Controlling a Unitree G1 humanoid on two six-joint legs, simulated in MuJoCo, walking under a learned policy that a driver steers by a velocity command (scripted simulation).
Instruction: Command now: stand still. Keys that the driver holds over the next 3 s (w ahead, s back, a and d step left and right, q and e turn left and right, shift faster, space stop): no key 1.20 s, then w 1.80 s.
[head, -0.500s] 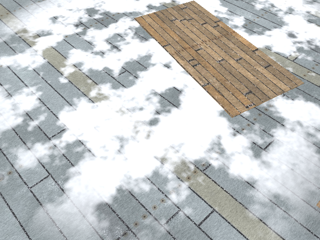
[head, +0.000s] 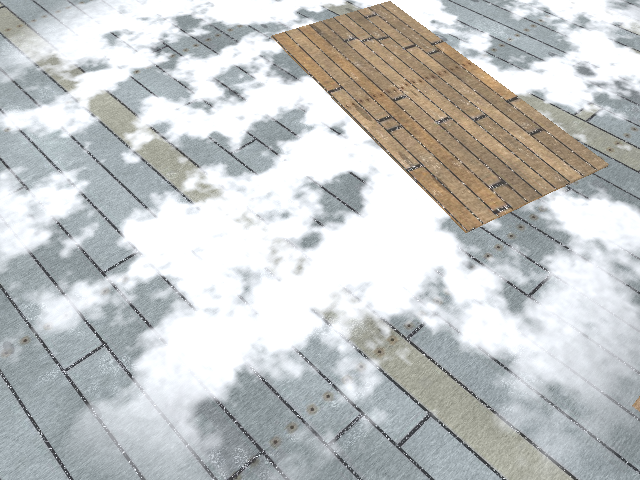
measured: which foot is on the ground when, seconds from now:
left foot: down 0.00-1.00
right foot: down 0.00-1.00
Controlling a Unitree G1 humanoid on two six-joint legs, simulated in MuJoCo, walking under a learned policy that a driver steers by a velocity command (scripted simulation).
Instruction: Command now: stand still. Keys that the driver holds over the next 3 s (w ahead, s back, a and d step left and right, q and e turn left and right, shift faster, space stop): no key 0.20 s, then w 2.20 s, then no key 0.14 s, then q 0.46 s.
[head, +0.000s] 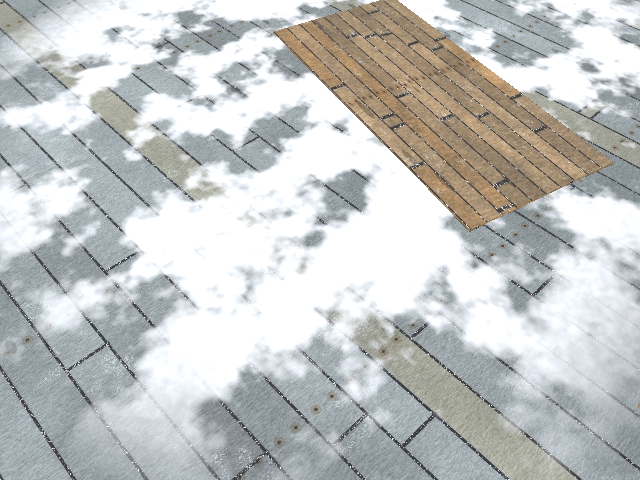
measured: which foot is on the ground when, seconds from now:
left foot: down 0.00-0.48, up 0.50-0.96, down 0.98-1.00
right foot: down 0.00-0.98, up 1.00-1.00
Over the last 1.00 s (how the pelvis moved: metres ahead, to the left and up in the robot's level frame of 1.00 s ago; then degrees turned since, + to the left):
0.01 0.01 0.00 0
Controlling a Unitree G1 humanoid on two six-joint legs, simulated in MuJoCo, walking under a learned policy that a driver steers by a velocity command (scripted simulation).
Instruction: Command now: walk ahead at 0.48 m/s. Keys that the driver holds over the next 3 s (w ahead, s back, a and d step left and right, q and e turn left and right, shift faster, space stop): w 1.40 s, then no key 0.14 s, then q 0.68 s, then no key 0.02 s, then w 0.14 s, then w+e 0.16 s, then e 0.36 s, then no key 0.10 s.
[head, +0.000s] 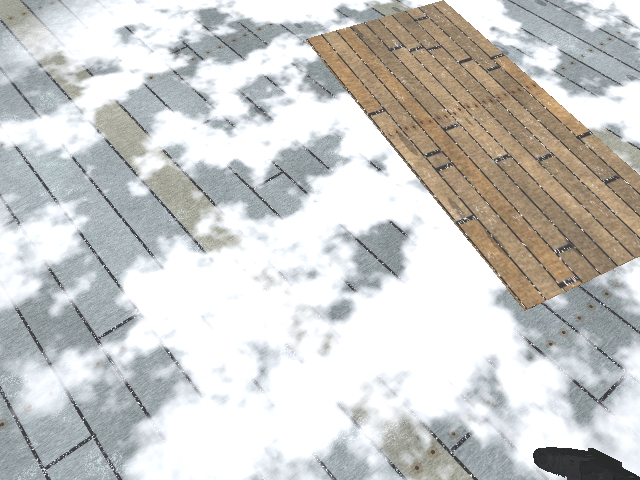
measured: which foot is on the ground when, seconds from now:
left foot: down 0.00-0.56, up 0.58-1.00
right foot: up 0.00-0.52, down 0.54-1.00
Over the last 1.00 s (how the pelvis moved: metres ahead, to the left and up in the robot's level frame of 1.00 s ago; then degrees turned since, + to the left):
0.32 0.02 -0.02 1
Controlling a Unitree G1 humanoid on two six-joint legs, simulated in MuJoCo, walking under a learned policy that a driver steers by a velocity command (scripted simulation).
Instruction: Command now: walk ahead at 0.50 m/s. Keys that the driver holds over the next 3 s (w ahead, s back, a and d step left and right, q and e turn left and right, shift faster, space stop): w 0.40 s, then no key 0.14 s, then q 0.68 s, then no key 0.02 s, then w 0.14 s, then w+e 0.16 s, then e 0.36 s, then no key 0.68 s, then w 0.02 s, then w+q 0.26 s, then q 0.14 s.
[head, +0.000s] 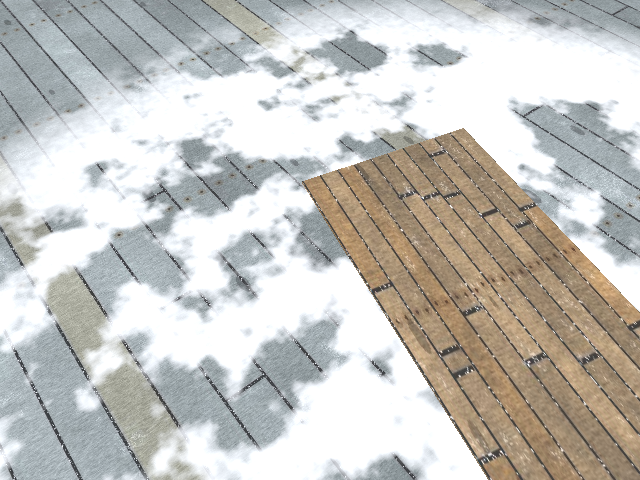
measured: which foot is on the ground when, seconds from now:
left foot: up 0.00-0.08, down 0.10-0.62, up 0.64-1.00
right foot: down 0.00-0.12, up 0.14-0.58, down 0.60-1.00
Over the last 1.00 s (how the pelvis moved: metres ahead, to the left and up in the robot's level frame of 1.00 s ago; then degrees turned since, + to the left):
0.55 -0.03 0.03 0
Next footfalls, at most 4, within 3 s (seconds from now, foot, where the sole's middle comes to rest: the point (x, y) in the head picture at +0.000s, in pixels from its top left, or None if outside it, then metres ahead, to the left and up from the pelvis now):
0.10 left None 0.25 0.14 -0.78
0.60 right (404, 463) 0.53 -0.09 -0.78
1.04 left None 0.42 0.15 -0.78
1.56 right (383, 454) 0.54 -0.05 -0.78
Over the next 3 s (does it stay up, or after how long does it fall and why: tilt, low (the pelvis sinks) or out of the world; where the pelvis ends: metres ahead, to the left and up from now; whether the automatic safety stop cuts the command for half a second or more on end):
stays up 0.73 0.16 -0.01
